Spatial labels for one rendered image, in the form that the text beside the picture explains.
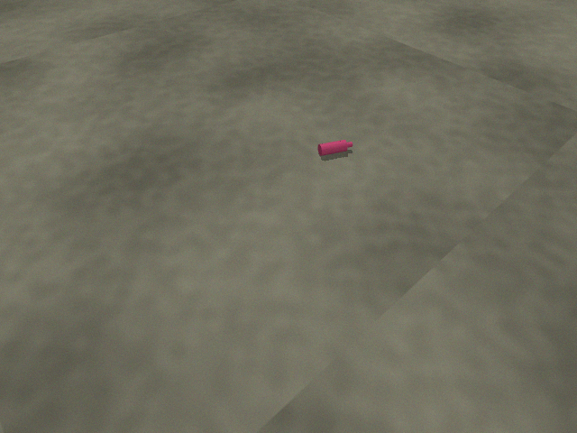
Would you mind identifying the bottle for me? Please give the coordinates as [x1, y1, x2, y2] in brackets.
[318, 140, 353, 156]

